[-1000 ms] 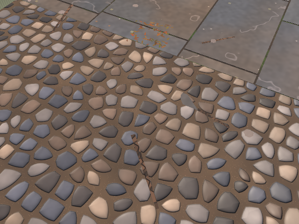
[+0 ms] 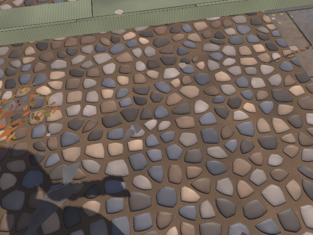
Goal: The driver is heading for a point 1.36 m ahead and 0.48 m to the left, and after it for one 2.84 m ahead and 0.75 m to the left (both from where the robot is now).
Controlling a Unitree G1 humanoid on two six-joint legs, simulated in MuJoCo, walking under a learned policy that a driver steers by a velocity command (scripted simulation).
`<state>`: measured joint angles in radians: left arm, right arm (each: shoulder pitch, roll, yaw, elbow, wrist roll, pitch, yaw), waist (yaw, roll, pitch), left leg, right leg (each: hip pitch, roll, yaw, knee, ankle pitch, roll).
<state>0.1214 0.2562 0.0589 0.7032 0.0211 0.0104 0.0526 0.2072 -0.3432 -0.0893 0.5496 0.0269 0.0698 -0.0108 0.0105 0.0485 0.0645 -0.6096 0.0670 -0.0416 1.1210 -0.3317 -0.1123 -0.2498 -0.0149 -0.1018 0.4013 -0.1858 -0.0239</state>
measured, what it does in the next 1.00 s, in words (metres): steps on the spot, turning left: left foot, then right foot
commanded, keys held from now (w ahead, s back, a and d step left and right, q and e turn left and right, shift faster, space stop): q+shift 0.62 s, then e+shift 0.38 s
